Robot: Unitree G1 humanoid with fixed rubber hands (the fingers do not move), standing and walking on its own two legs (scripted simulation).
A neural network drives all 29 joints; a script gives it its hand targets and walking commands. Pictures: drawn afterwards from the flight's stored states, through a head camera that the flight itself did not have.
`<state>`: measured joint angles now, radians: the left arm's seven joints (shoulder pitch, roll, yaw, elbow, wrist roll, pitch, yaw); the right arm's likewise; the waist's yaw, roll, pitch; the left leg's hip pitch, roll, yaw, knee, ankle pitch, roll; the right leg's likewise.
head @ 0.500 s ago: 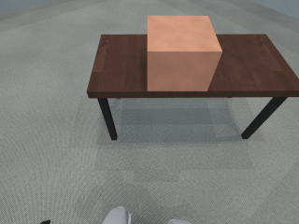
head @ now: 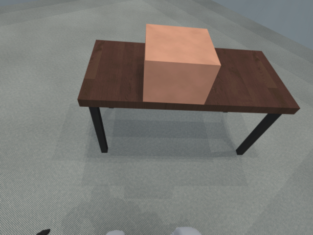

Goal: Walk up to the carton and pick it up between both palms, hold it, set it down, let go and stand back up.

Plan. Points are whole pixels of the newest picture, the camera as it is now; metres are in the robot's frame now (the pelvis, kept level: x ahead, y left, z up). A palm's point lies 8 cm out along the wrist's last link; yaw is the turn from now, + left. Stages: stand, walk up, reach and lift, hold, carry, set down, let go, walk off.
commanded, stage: walk up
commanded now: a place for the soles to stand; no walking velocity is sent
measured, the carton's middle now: (175, 64) +0.84 -0.08 -0.07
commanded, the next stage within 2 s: none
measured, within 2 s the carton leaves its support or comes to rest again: neither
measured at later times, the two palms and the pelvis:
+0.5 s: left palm out of the picture +0.11 +0.29 -0.11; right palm out of the picture +0.12 -0.35 -0.08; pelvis +0.05 -0.02 +0.00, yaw +0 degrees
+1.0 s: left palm (50, 234) +0.14 +0.28 -0.10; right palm (295, 228) +0.16 -0.37 -0.09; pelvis +0.07 -0.05 +0.00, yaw +0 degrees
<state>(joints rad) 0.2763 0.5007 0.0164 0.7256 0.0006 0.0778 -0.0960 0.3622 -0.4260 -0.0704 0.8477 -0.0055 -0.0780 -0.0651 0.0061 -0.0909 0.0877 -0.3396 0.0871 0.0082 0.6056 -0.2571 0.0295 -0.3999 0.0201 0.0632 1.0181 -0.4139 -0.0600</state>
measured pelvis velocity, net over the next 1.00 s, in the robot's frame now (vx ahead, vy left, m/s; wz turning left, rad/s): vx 0.07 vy -0.05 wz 0.01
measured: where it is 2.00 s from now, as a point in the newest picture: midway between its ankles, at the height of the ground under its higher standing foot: outside the picture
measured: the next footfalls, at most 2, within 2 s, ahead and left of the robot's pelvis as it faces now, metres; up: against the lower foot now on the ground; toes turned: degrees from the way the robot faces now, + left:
right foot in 0.08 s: +0.10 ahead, -0.16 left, +0.00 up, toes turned +3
left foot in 0.42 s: +0.13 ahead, +0.10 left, +0.00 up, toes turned +0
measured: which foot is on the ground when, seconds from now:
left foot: down 0.00-0.10, up 0.12-0.40, down 0.42-1.00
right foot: up 0.00-0.06, down 0.08-1.00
